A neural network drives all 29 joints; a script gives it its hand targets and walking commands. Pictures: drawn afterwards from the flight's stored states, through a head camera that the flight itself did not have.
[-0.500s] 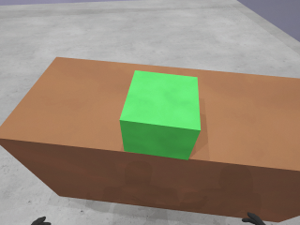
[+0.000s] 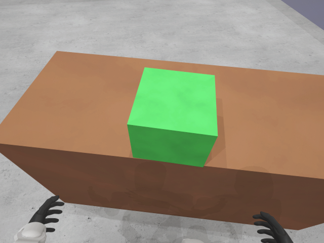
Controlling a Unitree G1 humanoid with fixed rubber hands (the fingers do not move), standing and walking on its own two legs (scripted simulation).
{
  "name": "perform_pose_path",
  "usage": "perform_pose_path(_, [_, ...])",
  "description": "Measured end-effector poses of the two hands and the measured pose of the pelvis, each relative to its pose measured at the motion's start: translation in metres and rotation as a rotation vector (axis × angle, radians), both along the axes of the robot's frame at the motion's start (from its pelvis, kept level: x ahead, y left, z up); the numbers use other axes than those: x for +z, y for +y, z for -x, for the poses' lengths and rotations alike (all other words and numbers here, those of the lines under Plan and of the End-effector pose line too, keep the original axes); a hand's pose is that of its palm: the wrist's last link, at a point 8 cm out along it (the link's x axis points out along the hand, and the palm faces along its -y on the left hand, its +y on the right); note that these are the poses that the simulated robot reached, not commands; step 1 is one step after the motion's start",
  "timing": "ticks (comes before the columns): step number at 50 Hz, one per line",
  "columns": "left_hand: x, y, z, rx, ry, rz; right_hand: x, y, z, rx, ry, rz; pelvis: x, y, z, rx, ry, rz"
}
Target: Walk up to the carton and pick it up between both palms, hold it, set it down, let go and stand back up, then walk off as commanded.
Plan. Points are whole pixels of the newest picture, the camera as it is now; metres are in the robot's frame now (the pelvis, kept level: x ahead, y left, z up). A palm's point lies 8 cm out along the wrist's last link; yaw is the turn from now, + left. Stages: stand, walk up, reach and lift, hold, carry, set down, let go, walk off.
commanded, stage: reach and lift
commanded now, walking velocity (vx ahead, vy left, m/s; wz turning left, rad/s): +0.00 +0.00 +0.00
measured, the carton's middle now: (173, 116) +0.46 -0.04 +0.01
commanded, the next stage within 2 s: none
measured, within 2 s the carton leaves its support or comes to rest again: neither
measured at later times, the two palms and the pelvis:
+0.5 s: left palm (33, 242) +0.14 +0.28 -0.04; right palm out of the picture +0.13 -0.24 -0.04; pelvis -0.02 +0.01 +0.01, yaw +0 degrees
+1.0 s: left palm (44, 217) +0.18 +0.25 +0.01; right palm (268, 221) +0.17 -0.23 +0.02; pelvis -0.01 +0.00 +0.02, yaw +0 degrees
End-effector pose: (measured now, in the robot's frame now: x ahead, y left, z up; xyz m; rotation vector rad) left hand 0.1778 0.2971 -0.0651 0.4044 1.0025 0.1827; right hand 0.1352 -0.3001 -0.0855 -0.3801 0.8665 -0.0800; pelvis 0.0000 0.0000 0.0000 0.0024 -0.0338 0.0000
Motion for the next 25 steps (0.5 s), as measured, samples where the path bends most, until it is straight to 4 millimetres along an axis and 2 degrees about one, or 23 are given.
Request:
perform_pose_path(5, [0.004,-0.005,-0.003,-0.018,-0.046,0.016,0.008,0.005,-0.006,0.013,-0.064,0.005,0.000,0.001,0.000,0.000,-0.001,0.001])
perform_pose_path(10, [0.002,-0.009,0.015,-0.018,-0.057,0.047,0.016,0.014,0.000,0.012,-0.097,-0.005,0.003,0.004,0.002,-0.002,0.003,0.008])
perform_pose_path(17, [0.006,-0.012,0.036,-0.031,-0.108,0.081,0.027,0.039,0.011,0.020,-0.156,-0.039,0.007,0.011,0.013,-0.002,-0.001,0.018])
perform_pose_path(25, [0.024,-0.015,0.034,-0.038,-0.239,0.097,0.044,0.059,0.010,0.031,-0.240,-0.076,0.010,0.014,0.023,-0.002,-0.005,0.023])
